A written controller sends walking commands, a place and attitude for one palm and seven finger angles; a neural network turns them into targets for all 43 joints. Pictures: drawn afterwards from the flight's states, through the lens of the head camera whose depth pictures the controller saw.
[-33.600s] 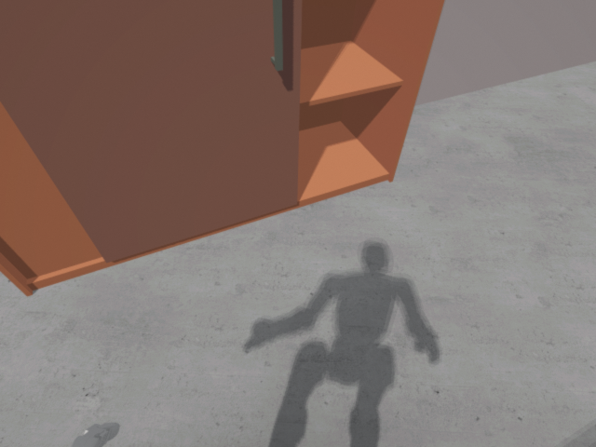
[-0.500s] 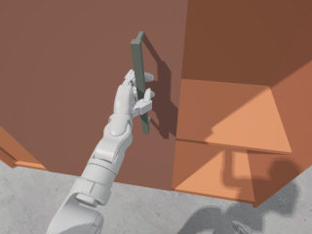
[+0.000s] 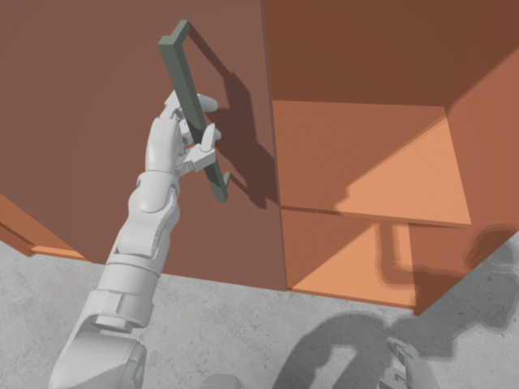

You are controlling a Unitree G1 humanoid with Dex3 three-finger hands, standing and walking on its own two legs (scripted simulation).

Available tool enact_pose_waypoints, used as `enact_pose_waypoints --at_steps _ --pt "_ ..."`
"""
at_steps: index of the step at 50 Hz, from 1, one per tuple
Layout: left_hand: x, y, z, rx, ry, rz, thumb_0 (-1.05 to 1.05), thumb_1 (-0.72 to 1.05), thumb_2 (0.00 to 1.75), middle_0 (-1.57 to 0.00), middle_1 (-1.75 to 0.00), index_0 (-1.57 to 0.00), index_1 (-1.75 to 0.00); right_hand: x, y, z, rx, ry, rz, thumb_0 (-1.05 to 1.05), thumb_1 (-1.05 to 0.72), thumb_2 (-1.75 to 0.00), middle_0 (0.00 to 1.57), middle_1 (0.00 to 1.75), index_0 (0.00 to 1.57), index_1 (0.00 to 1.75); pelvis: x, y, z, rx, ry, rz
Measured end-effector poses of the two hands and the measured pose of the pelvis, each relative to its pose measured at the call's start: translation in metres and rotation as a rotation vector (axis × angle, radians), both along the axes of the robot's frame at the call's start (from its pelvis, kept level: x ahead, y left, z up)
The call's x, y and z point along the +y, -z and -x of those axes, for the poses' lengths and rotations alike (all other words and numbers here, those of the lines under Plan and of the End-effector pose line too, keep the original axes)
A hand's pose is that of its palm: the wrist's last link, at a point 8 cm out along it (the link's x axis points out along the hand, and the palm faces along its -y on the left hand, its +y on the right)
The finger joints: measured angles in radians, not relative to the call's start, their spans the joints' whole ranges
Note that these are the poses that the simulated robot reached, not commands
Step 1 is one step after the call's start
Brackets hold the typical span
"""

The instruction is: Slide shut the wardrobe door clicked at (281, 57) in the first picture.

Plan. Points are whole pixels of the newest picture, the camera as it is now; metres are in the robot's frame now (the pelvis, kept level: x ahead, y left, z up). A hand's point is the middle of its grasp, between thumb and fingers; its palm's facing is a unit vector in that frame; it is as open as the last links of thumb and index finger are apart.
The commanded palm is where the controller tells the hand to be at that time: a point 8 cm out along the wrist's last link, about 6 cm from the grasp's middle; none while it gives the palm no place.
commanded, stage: step sideways, sliding the door along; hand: left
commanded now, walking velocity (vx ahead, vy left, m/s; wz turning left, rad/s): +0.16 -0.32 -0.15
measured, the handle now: (206, 130) +0.47 +0.12 +0.13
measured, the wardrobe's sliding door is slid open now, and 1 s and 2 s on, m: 0.46 0.24 0.00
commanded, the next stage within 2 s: none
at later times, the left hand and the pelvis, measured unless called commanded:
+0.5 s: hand (265, 149) +0.41 +0.02 +0.14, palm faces +0.22 -0.97 -0.08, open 6.2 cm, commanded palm +0.38 +0.00 +0.15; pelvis +0.03 -0.14 -0.02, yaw +4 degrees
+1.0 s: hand (372, 155) +0.39 -0.13 +0.15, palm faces +0.17 -0.99 -0.01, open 6.1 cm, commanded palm +0.36 -0.13 +0.15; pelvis +0.07 -0.25 +0.00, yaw +3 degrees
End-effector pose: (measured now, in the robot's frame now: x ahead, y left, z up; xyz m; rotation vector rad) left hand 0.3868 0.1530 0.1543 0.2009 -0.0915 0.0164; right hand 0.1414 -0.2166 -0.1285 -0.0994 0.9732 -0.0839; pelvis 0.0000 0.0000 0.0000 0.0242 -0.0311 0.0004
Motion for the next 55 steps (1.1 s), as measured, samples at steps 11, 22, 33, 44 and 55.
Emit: enact_pose_waypoints --at_steps 11,22,33,44,55 --pt "-0.032 0.007 0.005 -0.058 -0.063 0.085 -0.02 0.79 0.86 -0.39 -1.4 -0.16 -1.39 -0.068 -0.017 -0.035 -0.063 -0.026 0.101 0.01 -0.91 -0.89 0.2 0.3 0.2 0.3 -0.043 0.005 0.002 0.018 -0.001 -0.018" --pt "-0.072 0.009 0.008 -0.095 -0.144 0.093 -0.01 0.79 0.86 -0.41 -1.4 -0.17 -1.36 -0.089 0.001 -0.069 -0.063 -0.143 -0.04 0.01 -0.91 -0.89 0.2 0.3 0.2 0.3 -0.121 0.017 -0.021 -0.05 -0.01 0.046" --pt "-0.124 0.011 0.013 -0.126 -0.145 0.136 0.0 0.79 0.85 -0.4 -1.4 -0.17 -1.37 -0.154 -0.025 -0.116 -0.135 -0.143 0.051 0.01 -0.91 -0.89 0.2 0.3 0.2 0.3 -0.167 0.009 -0.042 -0.032 -0.05 0.03" --pt "-0.192 0.012 0.02 -0.148 -0.185 0.112 -0.01 0.78 0.86 -0.42 -1.4 -0.17 -1.35 -0.207 -0.026 -0.155 -0.225 -0.173 -0.042 0.01 -0.91 -0.89 0.2 0.3 0.2 0.3 -0.236 0.007 -0.065 -0.016 -0.042 0.047" --pt "-0.259 0.012 0.025 -0.148 -0.028 0.158 0.0 0.8 0.85 -0.39 -1.4 -0.21 -1.35 -0.251 -0.042 -0.141 -0.196 -0.145 0.02 0.01 -0.91 -0.89 0.2 0.3 0.2 0.3 -0.268 -0.001 -0.067 0.015 -0.015 0.024"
